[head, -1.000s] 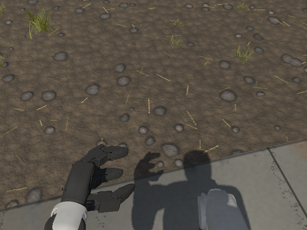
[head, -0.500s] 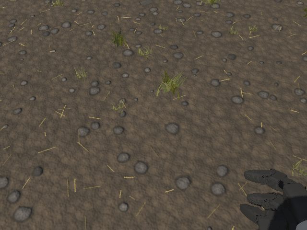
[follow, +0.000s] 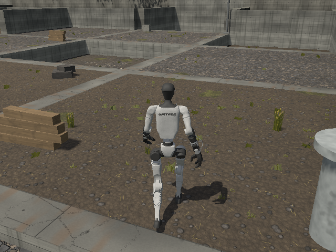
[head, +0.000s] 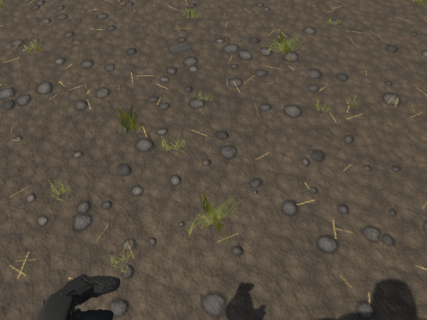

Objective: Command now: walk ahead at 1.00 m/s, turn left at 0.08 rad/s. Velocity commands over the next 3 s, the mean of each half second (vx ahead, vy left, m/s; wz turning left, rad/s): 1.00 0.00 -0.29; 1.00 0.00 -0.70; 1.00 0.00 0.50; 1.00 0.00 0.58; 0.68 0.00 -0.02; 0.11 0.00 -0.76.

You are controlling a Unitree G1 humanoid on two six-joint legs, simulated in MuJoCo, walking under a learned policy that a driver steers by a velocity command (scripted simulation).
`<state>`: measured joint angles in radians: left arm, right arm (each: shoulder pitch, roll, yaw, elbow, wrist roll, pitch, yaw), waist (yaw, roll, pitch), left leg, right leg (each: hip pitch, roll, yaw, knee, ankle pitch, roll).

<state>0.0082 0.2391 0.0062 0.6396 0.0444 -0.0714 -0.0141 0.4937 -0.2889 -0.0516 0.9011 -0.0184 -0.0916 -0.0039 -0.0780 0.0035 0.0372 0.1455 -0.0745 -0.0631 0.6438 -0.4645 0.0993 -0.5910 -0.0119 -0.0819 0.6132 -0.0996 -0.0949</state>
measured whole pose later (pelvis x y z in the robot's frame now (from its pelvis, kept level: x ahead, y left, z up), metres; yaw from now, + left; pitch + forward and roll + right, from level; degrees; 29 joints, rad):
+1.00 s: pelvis +0.91 -0.16 +0.01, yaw -32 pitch -1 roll -1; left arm 0.30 0.30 0.06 0.83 0.03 -0.02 -0.01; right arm 0.24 -0.21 0.00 0.78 -0.03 -0.09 0.00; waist -0.01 -0.01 0.05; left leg -0.40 0.09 -0.04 1.42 -0.31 0.03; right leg -0.34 0.17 -0.10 0.62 -0.29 -0.18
